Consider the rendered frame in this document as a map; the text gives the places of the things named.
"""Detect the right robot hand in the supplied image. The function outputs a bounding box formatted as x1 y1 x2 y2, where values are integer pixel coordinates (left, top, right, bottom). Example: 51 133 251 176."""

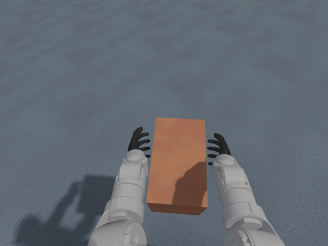
207 133 231 166

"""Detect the robot left upper arm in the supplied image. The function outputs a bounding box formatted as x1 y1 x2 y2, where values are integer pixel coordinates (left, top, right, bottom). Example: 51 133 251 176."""
88 219 147 246

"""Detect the right robot forearm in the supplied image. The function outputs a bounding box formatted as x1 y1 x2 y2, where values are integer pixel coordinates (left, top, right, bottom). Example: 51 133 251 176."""
212 154 279 237

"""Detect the robot right upper arm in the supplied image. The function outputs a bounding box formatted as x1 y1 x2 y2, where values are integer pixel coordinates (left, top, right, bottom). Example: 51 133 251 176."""
224 227 285 246

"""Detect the left robot forearm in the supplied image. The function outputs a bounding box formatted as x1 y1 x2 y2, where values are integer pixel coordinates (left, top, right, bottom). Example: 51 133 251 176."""
94 149 149 230

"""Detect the carton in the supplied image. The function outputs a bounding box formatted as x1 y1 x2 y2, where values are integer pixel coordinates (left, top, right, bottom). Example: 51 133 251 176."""
146 117 208 215

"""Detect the left robot hand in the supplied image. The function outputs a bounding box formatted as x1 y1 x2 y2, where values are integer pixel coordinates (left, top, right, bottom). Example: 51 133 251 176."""
128 127 150 158

